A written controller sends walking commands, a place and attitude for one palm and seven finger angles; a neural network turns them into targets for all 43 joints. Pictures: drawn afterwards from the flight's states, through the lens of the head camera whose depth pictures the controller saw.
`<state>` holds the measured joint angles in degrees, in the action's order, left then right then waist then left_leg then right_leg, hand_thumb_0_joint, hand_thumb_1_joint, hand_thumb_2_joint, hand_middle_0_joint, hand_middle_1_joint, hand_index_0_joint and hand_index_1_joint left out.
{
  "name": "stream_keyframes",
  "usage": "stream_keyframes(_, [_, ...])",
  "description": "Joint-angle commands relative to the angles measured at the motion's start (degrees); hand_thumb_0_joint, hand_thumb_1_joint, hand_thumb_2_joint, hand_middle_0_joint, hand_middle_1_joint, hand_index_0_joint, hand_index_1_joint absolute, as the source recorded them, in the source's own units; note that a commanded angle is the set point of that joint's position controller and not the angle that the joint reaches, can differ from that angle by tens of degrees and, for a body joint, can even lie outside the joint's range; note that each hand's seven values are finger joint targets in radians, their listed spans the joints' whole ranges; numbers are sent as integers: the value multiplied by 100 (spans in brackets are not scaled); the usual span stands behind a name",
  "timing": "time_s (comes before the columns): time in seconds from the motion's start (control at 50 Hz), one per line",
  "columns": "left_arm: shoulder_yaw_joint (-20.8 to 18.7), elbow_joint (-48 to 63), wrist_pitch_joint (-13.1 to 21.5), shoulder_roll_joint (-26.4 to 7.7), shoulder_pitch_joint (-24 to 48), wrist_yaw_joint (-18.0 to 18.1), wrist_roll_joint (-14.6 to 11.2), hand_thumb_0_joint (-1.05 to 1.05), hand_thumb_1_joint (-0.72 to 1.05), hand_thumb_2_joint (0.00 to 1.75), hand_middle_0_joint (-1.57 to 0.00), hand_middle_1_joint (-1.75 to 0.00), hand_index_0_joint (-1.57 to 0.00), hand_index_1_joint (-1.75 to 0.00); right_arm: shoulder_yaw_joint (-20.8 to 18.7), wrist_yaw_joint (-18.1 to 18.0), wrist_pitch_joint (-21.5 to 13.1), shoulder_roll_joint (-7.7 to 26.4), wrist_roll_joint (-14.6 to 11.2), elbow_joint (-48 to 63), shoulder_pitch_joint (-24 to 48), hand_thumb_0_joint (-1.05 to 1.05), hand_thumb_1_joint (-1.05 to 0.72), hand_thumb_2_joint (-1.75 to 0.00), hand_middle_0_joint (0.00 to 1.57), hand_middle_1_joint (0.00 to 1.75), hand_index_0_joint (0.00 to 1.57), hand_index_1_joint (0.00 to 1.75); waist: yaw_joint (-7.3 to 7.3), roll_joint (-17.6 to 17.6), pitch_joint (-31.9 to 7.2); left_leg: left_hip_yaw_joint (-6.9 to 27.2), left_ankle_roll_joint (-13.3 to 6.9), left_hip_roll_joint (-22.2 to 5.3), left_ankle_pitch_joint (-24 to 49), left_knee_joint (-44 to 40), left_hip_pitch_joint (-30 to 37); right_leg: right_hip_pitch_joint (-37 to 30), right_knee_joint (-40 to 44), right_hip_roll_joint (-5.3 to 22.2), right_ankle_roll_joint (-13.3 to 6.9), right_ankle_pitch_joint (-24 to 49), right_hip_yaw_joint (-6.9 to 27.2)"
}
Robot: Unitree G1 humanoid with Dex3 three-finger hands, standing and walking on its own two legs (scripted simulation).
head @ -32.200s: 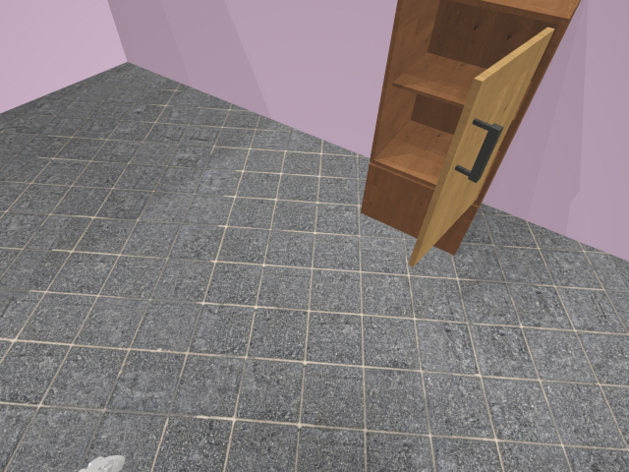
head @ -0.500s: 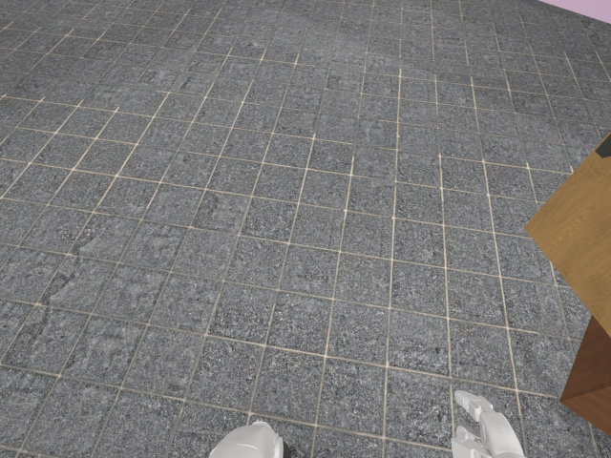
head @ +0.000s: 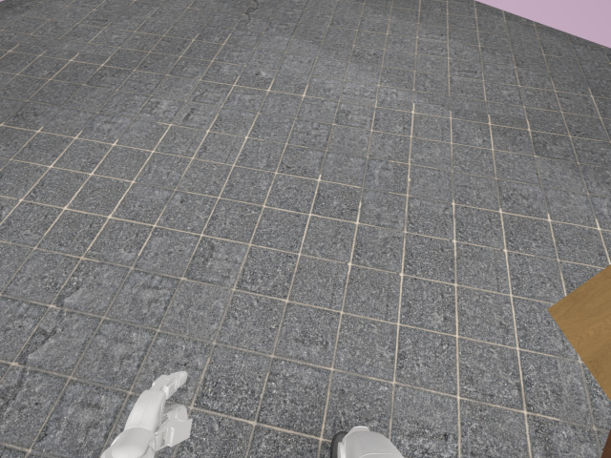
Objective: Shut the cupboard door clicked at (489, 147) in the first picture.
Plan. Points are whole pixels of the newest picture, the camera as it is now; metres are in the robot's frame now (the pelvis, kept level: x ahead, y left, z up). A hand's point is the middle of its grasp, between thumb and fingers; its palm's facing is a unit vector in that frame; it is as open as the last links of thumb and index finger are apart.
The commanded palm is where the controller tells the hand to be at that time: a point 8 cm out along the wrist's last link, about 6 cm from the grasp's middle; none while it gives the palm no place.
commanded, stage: turn to face it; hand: left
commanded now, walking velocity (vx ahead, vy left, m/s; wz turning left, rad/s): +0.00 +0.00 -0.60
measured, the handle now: out of the picture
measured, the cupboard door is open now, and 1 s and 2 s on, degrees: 57 57 57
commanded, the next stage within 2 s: none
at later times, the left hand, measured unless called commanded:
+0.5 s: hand out of the picture +0.14 +0.21 -0.18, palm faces -0.01 -0.98 -0.19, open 7.3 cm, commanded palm none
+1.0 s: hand (222, 335) +0.32 +0.13 -0.15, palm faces -0.41 -0.87 -0.28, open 7.4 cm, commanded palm none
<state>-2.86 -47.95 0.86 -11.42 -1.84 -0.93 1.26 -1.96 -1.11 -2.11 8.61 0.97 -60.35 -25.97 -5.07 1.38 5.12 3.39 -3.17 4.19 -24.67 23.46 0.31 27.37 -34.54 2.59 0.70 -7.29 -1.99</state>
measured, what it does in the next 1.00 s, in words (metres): walks ahead, turning right: right foot, then left foot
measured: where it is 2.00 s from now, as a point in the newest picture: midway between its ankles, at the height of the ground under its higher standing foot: (301, 457)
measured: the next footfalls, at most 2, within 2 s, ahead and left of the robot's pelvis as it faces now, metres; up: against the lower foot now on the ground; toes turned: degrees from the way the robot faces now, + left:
right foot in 0.02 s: +0.14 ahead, -0.12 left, +0.00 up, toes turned -3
left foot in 0.40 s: +0.19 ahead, +0.12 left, +0.00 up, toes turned -3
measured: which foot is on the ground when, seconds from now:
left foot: down 0.00-0.02, up 0.04-0.38, down 0.40-0.80, up 0.82-1.00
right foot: up 0.00-0.00, down 0.02-0.42, up 0.44-0.78, down 0.80-1.00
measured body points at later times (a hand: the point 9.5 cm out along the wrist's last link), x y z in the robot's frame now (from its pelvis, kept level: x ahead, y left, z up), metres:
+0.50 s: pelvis +0.12 +0.01 +0.01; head +0.16 +0.04 +0.45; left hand +0.14 +0.26 -0.16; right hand +0.23 -0.22 -0.12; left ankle +0.15 +0.12 -0.73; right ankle +0.08 -0.11 -0.68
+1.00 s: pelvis +0.15 -0.02 +0.01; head +0.19 -0.05 +0.45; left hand +0.34 +0.18 -0.13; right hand +0.09 -0.30 -0.14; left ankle +0.19 +0.11 -0.66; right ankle +0.10 -0.13 -0.73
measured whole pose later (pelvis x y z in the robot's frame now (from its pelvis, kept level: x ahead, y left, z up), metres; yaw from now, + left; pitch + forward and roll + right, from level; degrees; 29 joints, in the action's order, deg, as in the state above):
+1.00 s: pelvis +0.15 -0.02 +0.01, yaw -26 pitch +1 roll +1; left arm -3.9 -49.8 -2.1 -12.9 -10.4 0.4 1.6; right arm -3.4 -0.9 3.2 15.4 0.7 -52.1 -10.6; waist -0.1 -0.6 5.3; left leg -2.9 4.4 -4.2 -25.8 58.8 -27.2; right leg 16.4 -30.8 -0.1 -0.7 -15.6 1.2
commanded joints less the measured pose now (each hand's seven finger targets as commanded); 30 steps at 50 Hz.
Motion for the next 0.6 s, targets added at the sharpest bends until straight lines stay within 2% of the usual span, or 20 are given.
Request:
stream_keyframes(0.0, [-359, -344, 272, -1375, -2576, 211, 94, 0, 90, 90, -20, -30, -20, -30, -211, -70, -202, 636, -160, 404, -274, 0, -90, -90, 20, 30, 20, 30, 1175, 1221, -2159, -41, 239, 183, 123, 3989, -2703, -4745, 740, 2210, -1137, 3589, 2426])
stream_keyframes(0.02, [-289, -403, 234, -1319, -2545, 202, 1, 0, 90, 90, -20, -30, -20, -30, -194, -117, -139, 728, -126, 344, -486, 0, -90, -90, 20, 30, 20, 30, 1018, 1003, -2221, 111, 183, 59, -1174, 4912, -2632, -4189, 1023, 2573, -1538, 3820, 2755])
stream_keyframes(0.04, [-249, -360, 226, -997, -2060, 220, 3, 0, 90, 90, -20, -30, -20, -30, -175, -123, -99, 593, -91, 277, -410, 0, -90, -90, 20, 30, 20, 30, 851, 1078, -1777, 257, 159, -207, -941, 5120, -2859, -3778, 1175, 2318, -1573, 3396, 2575])
stream_keyframes(0.06, [-182, -299, 212, -750, -1674, 257, 11, 0, 90, 90, -20, -30, -20, -30, -153, -93, -73, 534, -59, 281, -149, 0, -90, -90, 20, 30, 20, 30, 767, 779, -1304, 174, 191, -405, -567, 5068, -2978, -3185, 1246, 2044, -1463, 3379, 2138])
stream_keyframes(0.1, [-107, -283, 182, -493, -1257, 298, -11, 0, 90, 90, -20, -30, -20, -30, -73, -50, 26, 363, -27, 342, 246, 0, -90, -90, 20, 30, 20, 30, 497, 180, -702, -20, 288, -708, -210, 4319, -2734, -2125, 1355, 1586, -1277, 3518, 1205])
stream_keyframes(0.12, [-91, -297, 197, -479, -1156, 286, -5, 0, 90, 90, -20, -30, -20, -30, -41, -24, 89, 245, -4, 358, 227, 0, -90, -90, 20, 30, 20, 30, 367, 285, -584, -192, 349, -717, -101, 3816, -2456, -1670, 1428, 1360, -1120, 3613, 859])
stream_keyframes(0.14, [-81, -335, 199, -475, -1132, 268, 8, 0, 90, 90, -20, -30, -20, -30, -15, -13, 147, 196, 7, 348, 194, 0, -90, -90, 20, 30, 20, 30, 303, 472, -561, -365, 407, -716, -50, 3332, -2226, -1461, 1451, 1193, -1063, 3715, 721])
stream_keyframes(0.18, [-98, -447, 172, -514, -1244, 239, 17, 0, 90, 90, -20, -30, -20, -30, -18, -4, 215, 125, 2, 368, 307, 0, -90, -90, 20, 30, 20, 30, 302, 749, -603, -602, 503, -631, 216, 2875, -2129, -1421, 1486, 978, -1055, 3617, 767])
stream_keyframes(0.22, [-193, -484, 124, -572, -1404, 225, 14, 0, 90, 90, -20, -30, -20, -30, -47, -18, 254, 214, 8, 488, 587, 0, -90, -90, 20, 30, 20, 30, 369, 685, -772, -655, 580, -574, 399, 2597, -2177, -1577, 1416, 930, -1081, 3437, 987])
stream_keyframes(0.28, [-282, -461, 24, -765, -1339, 213, 23, 0, 90, 90, -20, -30, -20, -30, -82, -30, 248, 380, -30, 711, 986, 0, -90, -90, 20, 30, 20, 30, 413, 749, -875, -561, 593, -549, 499, 1996, -1968, -1549, 1335, 927, -1076, 2408, 1349])
stream_keyframes(0.32, [-331, -416, -46, -809, -1249, 203, 0, 0, 90, 90, -20, -30, -20, -30, -93, -59, 208, 517, -41, 774, 1060, 0, -90, -90, 20, 30, 20, 30, 361, 741, -858, -516, 601, -500, 875, 1277, -1464, -1257, 1156, 813, -926, 1809, 1479])
stream_keyframes(0.34, [-333, -386, -86, -783, -1160, 201, -29, 0, 90, 90, -20, -30, -20, -30, -112, -74, 168, 614, -50, 747, 943, 0, -90, -90, 20, 30, 20, 30, 249, 691, -857, -519, 599, -531, 1290, 637, -832, -812, 999, 711, -752, 1303, 1469])
stream_keyframes(0.36, [-295, -337, -124, -594, -1181, 194, -58, 0, 90, 90, -20, -30, -20, -30, -149, -103, 104, 877, -33, 712, 811, 0, -90, -90, 20, 30, 20, 30, 206, 117, -917, -208, 504, -1004, 1703, 31, -180, -319, 587, 302, -494, 393, 1230])
stream_keyframes(0.38, [-251, -292, -158, -317, -1374, 156, -104, 0, 90, 90, -20, -30, -20, -30, -244, -116, 76, 1380, 20, 782, 771, 0, -90, -90, 20, 30, 20, 30, 230, -1300, -992, 1070, 38, -2225, 2518, -258, 125, 349, -338, -468, -135, -1514, 617])
stream_keyframes(0.4, [-251, -229, -188, -386, -1289, 146, -106, 0, 90, 90, -20, -30, -20, -30, -280, -153, 119, 1594, 80, 851, 708, 0, -90, -90, 20, 30, 20, 30, 137, -1629, -866, 1615, -570, -3082, 2984, -588, -205, 438, -1662, -521, 10, -3000, 241])
stream_keyframes(0.42, [-291, -191, -224, -491, -1309, 123, -75, 0, 90, 90, -20, -30, -20, -30, -247, -165, 173, 1543, 97, 963, 953, 0, -90, -90, 20, 30, 20, 30, 243, -1011, -622, 1370, -836, -3144, 2428, -663, -834, 248, -2382, -269, 9, -2832, 438])
stream_keyframes(0.44, [-335, -262, -289, -533, -1349, 87, -8, 0, 90, 90, -20, -30, -20, -30, -196, -190, 136, 1347, 98, 1043, 1289, 0, -90, -90, 20, 30, 20, 30, 402, -1184, -482, 1174, -726, -2858, 2651, -792, -926, 463, -2786, -227, 84, -2483, 424])
stream_keyframes(0.46, [-384, -335, -316, -603, -1404, 46, 14, 0, 90, 90, -20, -30, -20, -30, -176, -200, 147, 1297, 93, 1136, 1516, 0, -90, -90, 20, 30, 20, 30, 499, -1157, -440, 799, -657, -2699, 2914, -669, -935, 518, -3099, -156, 133, -2273, 400])
stream_keyframes(0.5, [-388, -314, -364, -567, -1483, -16, -6, 0, 90, 90, -20, -30, -20, -30, -144, -191, 167, 1202, 84, 1235, 1745, 0, -90, -90, 20, 30, 20, 30, 605, -1139, -467, 70, -558, -2465, 3155, -511, -950, 429, -3118, -45, 204, -2034, 273])
stream_keyframes(0.58, [-338, -131, -406, -433, -1236, -77, -9, 0, 90, 90, -20, -30, -20, -30, -227, -162, 199, 1251, 79, 1179, 1548, 0, -90, -90, 20, 30, 20, 30, 491, -1157, -544, -490, -493, -2354, 3147, -359, -733, 119, -2126, -18, 257, -1825, -95])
